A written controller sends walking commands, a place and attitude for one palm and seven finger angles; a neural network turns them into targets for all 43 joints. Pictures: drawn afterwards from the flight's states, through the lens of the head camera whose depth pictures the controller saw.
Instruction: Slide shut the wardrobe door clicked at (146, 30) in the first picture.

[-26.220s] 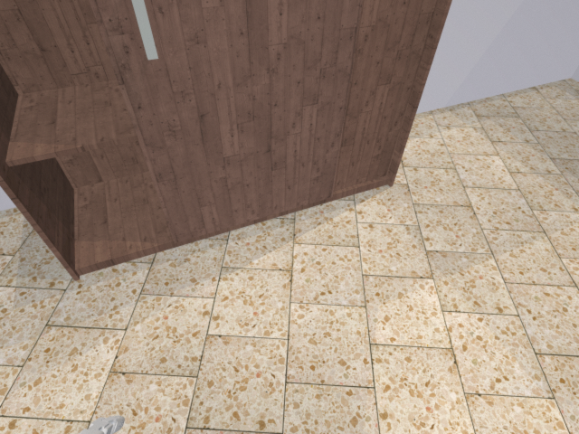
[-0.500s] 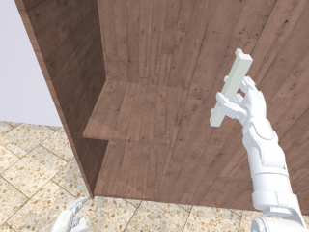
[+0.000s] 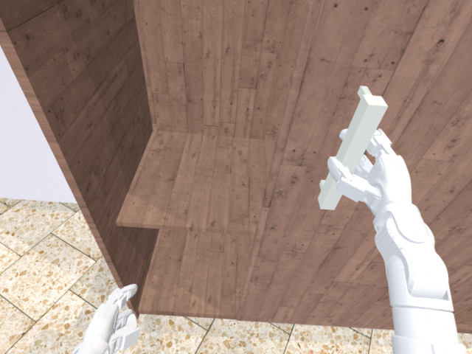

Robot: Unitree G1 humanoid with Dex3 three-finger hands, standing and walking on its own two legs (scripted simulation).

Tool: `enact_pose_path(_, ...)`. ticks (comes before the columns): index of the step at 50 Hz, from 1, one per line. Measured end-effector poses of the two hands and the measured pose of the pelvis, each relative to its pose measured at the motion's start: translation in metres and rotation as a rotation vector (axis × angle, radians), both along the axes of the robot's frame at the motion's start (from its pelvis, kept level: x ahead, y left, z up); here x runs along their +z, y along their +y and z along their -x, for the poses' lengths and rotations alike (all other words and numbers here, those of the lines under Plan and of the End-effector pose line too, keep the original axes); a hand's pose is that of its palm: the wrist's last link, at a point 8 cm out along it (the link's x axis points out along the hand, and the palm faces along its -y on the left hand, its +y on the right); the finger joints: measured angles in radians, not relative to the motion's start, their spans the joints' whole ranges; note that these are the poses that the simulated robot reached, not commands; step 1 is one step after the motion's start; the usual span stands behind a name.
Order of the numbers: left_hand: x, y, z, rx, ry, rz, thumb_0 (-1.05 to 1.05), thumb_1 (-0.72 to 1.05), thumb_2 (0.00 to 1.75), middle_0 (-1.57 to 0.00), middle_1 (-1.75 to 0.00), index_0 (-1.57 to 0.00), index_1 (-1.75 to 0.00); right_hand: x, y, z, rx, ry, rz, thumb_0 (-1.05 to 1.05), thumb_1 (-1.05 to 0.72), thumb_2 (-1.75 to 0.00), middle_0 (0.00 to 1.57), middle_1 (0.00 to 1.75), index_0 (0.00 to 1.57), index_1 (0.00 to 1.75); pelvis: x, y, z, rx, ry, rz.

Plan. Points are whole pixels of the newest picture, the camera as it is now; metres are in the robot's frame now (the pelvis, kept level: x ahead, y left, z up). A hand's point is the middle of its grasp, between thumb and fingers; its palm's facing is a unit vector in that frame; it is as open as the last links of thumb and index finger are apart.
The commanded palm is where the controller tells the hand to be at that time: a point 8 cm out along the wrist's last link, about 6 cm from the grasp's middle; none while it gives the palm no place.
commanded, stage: tug the door sideways, standing still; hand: right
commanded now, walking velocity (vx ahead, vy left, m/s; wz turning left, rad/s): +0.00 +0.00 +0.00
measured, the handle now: (343, 152) +0.40 -0.14 +0.18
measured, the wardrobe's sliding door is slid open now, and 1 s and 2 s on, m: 0.39 0.38 0.16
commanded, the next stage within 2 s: step sideways, sliding the door along in 0.24 s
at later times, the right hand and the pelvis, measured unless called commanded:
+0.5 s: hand (337, 173) +0.36 -0.12 +0.18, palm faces +0.04 +0.98 -0.20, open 6.6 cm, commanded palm +0.34 -0.15 +0.19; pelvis -0.02 -0.01 +0.00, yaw -2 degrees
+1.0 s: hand (326, 170) +0.36 -0.11 +0.18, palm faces +0.18 +0.98 -0.08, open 6.4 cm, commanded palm +0.34 -0.10 +0.18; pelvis -0.04 +0.05 -0.01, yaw -4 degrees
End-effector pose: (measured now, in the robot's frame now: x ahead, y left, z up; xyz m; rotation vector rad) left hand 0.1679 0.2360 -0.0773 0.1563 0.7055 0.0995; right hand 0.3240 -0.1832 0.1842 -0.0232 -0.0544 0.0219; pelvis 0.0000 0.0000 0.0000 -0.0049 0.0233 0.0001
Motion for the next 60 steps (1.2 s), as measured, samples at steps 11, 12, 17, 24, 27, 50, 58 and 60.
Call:
enact_pose_path(11, -0.009, -0.034, -0.033, -0.124, 0.044, 0.018, 0.02, 0.9, 0.9, -0.2, -0.29, -0.2, -0.3, 0.002, 0.012, -0.007, -0.045, 0.021, 0.004, -0.01, -0.66, -0.82, 0.37, 1.4, 0.32, 1.38, 0.0, -0.007, -0.004, -0.082, 0.005, -0.009)
enact_pose_path(12, -0.01, -0.038, -0.034, -0.137, 0.047, 0.023, 0.02, 0.9, 0.9, -0.2, -0.29, -0.2, -0.3, 0.002, 0.012, -0.007, -0.05, 0.017, 0.008, -0.01, -0.66, -0.83, 0.38, 1.4, 0.32, 1.39, -0.001, -0.007, -0.004, -0.088, 0.005, -0.007)
enact_pose_path(17, -0.014, -0.058, -0.037, -0.195, 0.056, 0.054, 0.02, 0.9, 0.9, -0.2, -0.29, -0.2, -0.3, 0.001, 0.013, -0.007, -0.062, 0.004, 0.03, -0.02, -0.67, -0.84, 0.39, 1.4, 0.29, 1.4, -0.002, -0.01, 0.0, -0.112, 0.002, -0.007)
enact_pose_path(24, -0.025, -0.067, -0.018, -0.165, 0.071, 0.089, 0.01, 0.9, 0.9, -0.2, -0.3, -0.2, -0.3, 0.002, 0.007, -0.011, -0.041, -0.09, 0.174, -0.08, -0.59, -0.79, 0.42, 1.4, 0.27, 1.4, -0.003, -0.008, 0.018, -0.043, -0.014, 0.004)
enact_pose_path(27, -0.037, -0.061, 0.003, -0.15, 0.127, 0.099, 0.01, 0.9, 0.9, -0.2, -0.3, -0.2, -0.3, 0.001, 0.009, -0.011, -0.066, -0.108, 0.184, -0.09, -0.59, -0.81, 0.43, 1.4, 0.27, 1.4, -0.003, -0.002, 0.026, -0.031, -0.031, 0.008)
enact_pose_path(50, -0.037, 0.056, 0.049, -0.037, 0.258, -0.05, 0.02, 0.91, 0.9, -0.2, -0.29, -0.2, -0.3, -0.006, 0.028, -0.008, -0.195, -0.209, 0.074, -0.01, -0.7, -0.8, 0.45, 1.41, 0.22, 1.4, -0.006, 0.055, 0.043, -0.075, -0.096, -0.012)
enact_pose_path(58, -0.032, 0.038, 0.013, -0.17, 0.199, 0.054, 0.01, 0.9, 0.9, -0.2, -0.29, -0.2, -0.3, -0.005, 0.042, -0.006, -0.233, -0.197, 0.105, -0.02, -0.7, -0.8, 0.45, 1.41, 0.21, 1.39, -0.007, 0.095, 0.034, -0.05, -0.12, -0.068)
enact_pose_path(60, -0.035, 0.039, 0.001, -0.205, 0.178, 0.079, 0.01, 0.9, 0.9, -0.2, -0.29, -0.2, -0.3, -0.005, 0.047, -0.006, -0.253, -0.198, 0.118, -0.03, -0.69, -0.81, 0.45, 1.41, 0.2, 1.39, -0.012, 0.109, 0.031, -0.051, -0.127, -0.068)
